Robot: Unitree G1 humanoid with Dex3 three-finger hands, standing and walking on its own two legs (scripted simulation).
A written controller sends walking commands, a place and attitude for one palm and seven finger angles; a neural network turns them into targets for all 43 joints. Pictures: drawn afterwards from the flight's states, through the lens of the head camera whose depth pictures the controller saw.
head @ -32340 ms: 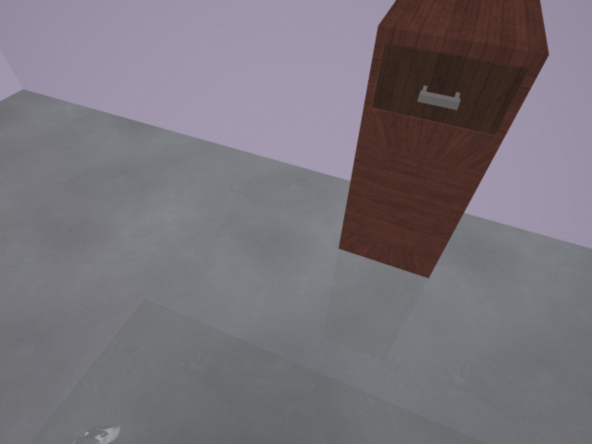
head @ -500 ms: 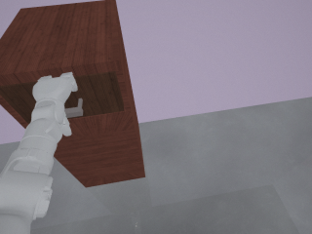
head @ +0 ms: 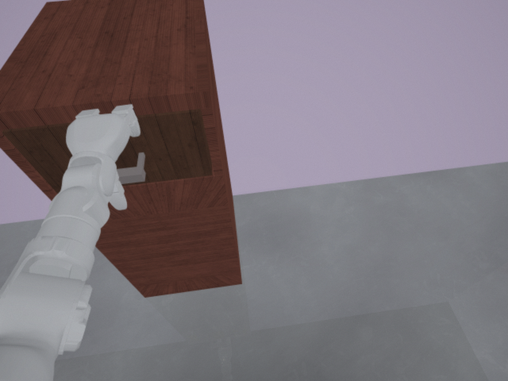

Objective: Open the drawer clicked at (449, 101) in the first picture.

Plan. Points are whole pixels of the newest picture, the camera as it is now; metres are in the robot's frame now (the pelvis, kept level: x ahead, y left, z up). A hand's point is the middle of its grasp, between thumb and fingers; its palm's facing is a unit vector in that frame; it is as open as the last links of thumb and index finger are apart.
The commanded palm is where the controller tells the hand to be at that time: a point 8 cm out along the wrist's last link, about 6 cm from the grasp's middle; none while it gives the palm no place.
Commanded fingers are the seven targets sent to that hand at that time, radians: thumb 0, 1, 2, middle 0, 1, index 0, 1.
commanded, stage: re-aim the fingers above the handle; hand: left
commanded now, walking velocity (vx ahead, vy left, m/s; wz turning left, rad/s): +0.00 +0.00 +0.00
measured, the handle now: (118, 168) +0.50 +0.26 +0.03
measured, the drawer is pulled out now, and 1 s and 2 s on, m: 0.00 0.00 0.00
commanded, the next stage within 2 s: lower the fingers behind the handle in 0.12 s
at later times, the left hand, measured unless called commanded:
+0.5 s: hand (107, 176) +0.45 +0.26 +0.06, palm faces -0.01 -0.03 -1.00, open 13.8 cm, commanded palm +0.43 +0.26 +0.12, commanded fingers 0.00 -0.50 0.30 -0.30 -1.20 -0.30 -1.20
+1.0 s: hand (116, 186) +0.45 +0.25 +0.04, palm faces -0.01 -0.03 -1.00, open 13.9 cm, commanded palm +0.43 +0.25 +0.09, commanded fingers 0.00 -0.50 0.30 -0.30 -1.20 -0.30 -1.20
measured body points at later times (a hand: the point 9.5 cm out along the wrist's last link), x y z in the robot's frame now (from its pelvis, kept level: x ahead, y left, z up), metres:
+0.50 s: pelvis +0.00 +0.00 +0.00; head +0.06 +0.00 +0.44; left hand +0.44 +0.25 +0.12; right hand +0.05 -0.28 -0.13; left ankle +0.00 +0.11 -0.72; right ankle -0.03 -0.11 -0.72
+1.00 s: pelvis +0.00 +0.01 -0.01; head +0.07 +0.00 +0.44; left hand +0.44 +0.25 +0.09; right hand +0.05 -0.26 -0.15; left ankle +0.00 +0.11 -0.72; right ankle -0.03 -0.11 -0.72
